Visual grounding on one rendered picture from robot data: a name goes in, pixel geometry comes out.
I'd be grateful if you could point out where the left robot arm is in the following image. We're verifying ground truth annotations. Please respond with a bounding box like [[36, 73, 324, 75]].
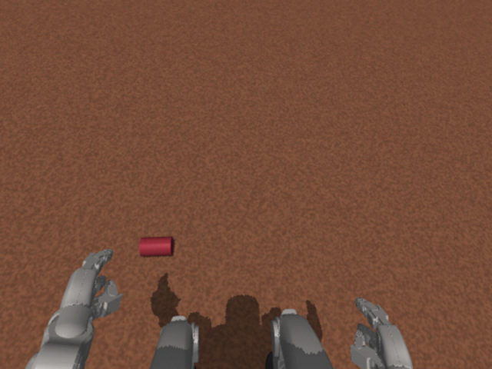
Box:
[[25, 305, 95, 369]]

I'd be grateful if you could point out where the left robot hand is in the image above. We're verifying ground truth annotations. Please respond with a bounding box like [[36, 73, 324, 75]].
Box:
[[59, 249, 122, 320]]

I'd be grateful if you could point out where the right robot hand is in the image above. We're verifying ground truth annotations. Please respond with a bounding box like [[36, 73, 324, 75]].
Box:
[[351, 298, 413, 369]]

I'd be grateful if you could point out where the can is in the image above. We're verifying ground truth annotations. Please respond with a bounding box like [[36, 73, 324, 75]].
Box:
[[139, 237, 174, 257]]

